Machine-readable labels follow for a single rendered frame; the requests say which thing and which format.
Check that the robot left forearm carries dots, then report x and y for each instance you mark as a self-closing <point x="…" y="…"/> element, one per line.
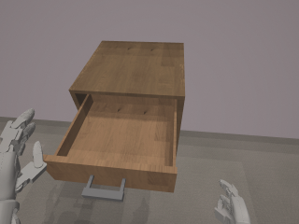
<point x="8" y="210"/>

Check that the right robot hand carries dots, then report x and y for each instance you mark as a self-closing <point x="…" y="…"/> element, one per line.
<point x="236" y="209"/>

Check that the left robot hand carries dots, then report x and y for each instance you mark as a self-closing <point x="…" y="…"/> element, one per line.
<point x="13" y="139"/>

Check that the drawer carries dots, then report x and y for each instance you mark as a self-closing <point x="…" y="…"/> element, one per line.
<point x="114" y="137"/>

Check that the cabinet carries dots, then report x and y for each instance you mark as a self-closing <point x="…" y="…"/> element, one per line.
<point x="134" y="69"/>

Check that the handle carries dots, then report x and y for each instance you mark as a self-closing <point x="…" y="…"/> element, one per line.
<point x="103" y="194"/>

